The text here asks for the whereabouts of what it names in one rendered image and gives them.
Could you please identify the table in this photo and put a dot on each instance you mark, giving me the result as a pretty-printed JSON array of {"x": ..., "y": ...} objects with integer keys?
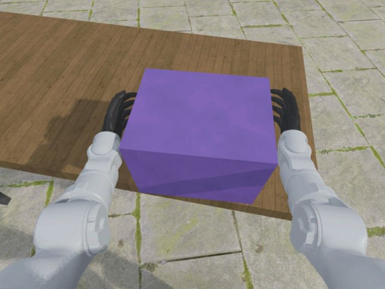
[{"x": 58, "y": 76}]

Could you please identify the left robot forearm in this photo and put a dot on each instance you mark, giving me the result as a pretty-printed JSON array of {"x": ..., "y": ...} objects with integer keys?
[{"x": 98, "y": 178}]

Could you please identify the robot right hand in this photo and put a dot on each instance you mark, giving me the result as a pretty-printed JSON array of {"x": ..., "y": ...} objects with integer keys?
[{"x": 289, "y": 113}]

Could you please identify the carton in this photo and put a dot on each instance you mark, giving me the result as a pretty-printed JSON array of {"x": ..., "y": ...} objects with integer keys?
[{"x": 201, "y": 135}]

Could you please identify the right robot forearm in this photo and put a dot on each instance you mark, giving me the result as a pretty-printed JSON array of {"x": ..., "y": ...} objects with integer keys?
[{"x": 301, "y": 180}]

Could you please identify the robot left upper arm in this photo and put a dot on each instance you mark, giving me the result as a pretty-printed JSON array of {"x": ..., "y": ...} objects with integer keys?
[{"x": 67, "y": 237}]

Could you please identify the robot left hand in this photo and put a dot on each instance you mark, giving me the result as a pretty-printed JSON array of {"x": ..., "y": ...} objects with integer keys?
[{"x": 114, "y": 120}]

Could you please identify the robot right upper arm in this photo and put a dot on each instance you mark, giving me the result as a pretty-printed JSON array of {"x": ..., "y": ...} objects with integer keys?
[{"x": 334, "y": 241}]

